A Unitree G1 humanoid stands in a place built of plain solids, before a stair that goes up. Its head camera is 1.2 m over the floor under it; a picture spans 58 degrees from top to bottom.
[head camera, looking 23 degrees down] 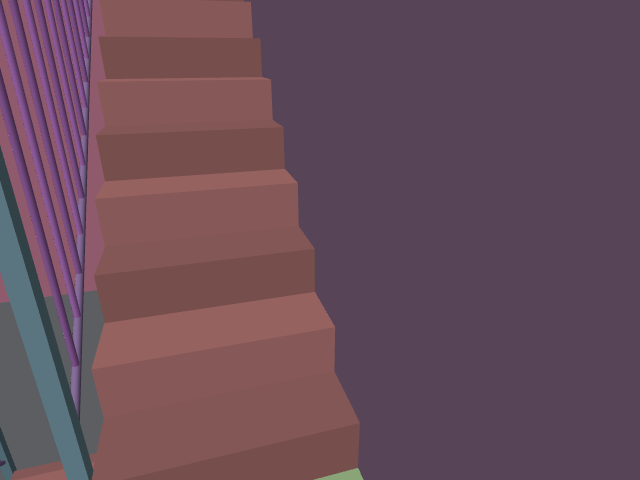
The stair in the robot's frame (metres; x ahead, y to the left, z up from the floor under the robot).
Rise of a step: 0.18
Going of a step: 0.24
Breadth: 0.74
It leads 17 degrees to the left of straight ahead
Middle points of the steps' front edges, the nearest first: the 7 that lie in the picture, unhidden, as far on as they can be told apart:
0.88 0.24 0.19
1.11 0.31 0.37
1.34 0.38 0.55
1.57 0.44 0.74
1.81 0.51 0.92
2.04 0.58 1.10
2.27 0.65 1.29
